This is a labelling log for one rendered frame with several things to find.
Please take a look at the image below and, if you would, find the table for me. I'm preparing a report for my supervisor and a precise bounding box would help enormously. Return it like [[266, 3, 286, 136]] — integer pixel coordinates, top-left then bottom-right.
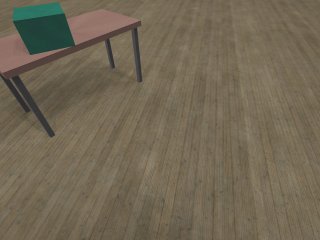
[[0, 9, 143, 138]]

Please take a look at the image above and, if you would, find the carton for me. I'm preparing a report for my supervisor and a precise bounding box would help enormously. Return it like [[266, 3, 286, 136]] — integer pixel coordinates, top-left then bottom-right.
[[13, 2, 75, 55]]

